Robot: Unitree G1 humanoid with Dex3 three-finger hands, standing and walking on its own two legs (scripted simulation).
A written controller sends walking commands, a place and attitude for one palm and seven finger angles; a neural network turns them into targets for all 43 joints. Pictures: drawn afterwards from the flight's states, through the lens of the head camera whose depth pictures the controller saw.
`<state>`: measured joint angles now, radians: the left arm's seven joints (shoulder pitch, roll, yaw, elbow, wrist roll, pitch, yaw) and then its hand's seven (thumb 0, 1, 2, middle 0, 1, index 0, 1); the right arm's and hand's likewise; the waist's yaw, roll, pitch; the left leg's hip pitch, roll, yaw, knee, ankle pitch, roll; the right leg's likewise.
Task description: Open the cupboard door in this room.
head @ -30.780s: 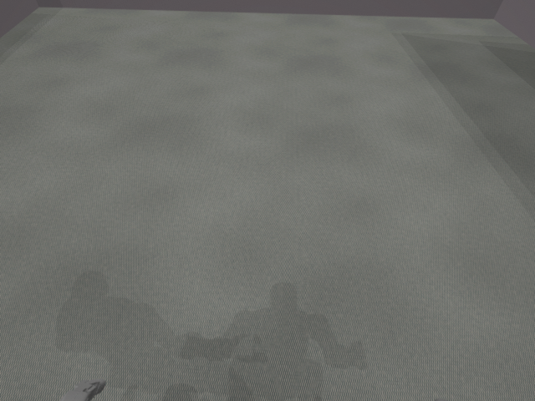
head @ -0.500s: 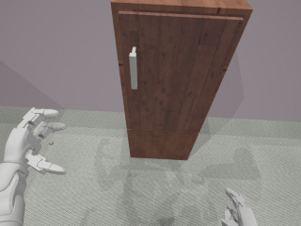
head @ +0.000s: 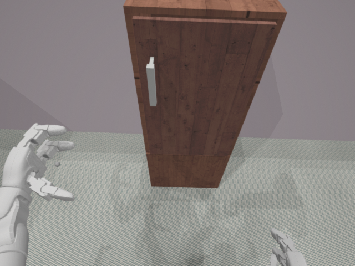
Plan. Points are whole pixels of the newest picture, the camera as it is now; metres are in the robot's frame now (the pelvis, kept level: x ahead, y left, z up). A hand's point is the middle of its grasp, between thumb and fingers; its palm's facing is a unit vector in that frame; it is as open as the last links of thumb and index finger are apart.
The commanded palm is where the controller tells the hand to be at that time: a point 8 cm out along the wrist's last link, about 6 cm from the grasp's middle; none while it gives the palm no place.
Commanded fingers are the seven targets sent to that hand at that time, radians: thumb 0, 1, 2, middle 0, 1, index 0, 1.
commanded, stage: raise the hand with hooked fingers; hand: left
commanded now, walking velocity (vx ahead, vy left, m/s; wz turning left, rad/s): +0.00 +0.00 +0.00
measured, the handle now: (152, 82) +0.59 +0.12 +0.07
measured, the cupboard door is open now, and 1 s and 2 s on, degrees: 0 0 0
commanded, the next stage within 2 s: move the hooked fingers beside the handle in 0.06 s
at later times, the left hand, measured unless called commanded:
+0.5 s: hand (78, 144) +0.34 +0.25 +0.09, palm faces +0.02 -1.00 -0.01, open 14.0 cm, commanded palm +0.31 +0.30 +0.08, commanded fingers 0.00 -0.50 0.30 -0.30 -1.20 -0.30 -1.20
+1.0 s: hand (102, 119) +0.43 +0.22 +0.08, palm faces +0.02 -1.00 +0.01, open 14.0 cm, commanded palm +0.40 +0.27 +0.07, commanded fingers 0.00 -0.50 0.30 -0.30 -1.20 -0.30 -1.20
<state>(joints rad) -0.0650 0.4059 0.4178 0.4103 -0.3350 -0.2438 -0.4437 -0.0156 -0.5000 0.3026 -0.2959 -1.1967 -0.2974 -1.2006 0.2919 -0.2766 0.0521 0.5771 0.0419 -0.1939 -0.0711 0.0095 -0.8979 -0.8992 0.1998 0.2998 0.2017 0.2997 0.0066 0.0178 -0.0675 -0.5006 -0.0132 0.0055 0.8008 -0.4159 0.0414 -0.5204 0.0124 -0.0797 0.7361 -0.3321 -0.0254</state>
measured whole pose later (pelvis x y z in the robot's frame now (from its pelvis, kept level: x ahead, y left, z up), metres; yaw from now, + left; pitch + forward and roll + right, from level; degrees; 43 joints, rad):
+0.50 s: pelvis -0.01 +0.00 +0.00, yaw +0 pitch +8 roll -2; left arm -0.32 0.41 0.36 0.61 -0.28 -0.25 -0.40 -0.02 -0.50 0.30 -0.30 -1.20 -0.30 -1.20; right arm 0.28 -0.27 0.06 0.60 0.04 -0.18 -0.08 0.01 -0.90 -0.90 0.20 0.30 0.20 0.30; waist -0.02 0.01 -0.06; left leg -0.55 -0.02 0.00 0.82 -0.40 0.04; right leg -0.57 0.01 -0.08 0.76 -0.32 -0.03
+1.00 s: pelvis +0.00 +0.00 -0.01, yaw -1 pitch +13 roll -2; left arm -0.59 0.44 0.37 0.91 -0.20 -0.31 -0.33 -0.02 -0.50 0.30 -0.30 -1.20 -0.30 -1.20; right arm 0.36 -0.28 0.04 0.63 0.03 -0.08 -0.05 0.01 -0.90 -0.90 0.20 0.30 0.20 0.30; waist -0.08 0.00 -0.09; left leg -0.64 -0.01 0.03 0.84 -0.42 0.04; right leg -0.67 0.02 -0.06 0.78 -0.33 -0.02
